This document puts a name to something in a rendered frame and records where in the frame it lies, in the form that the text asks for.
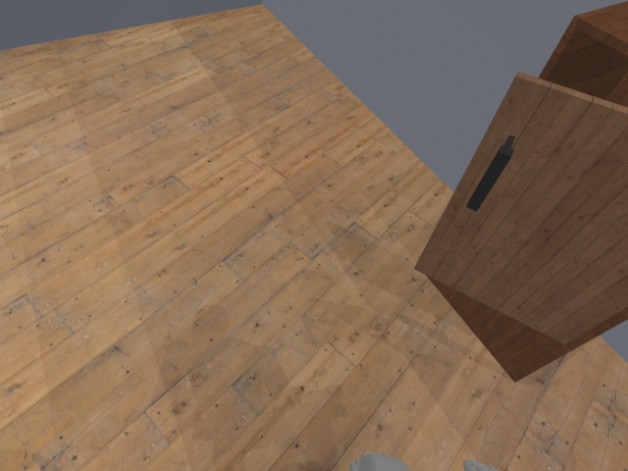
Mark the handle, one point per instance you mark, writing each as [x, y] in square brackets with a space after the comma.
[490, 177]

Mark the cupboard door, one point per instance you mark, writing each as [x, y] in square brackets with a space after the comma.
[548, 246]

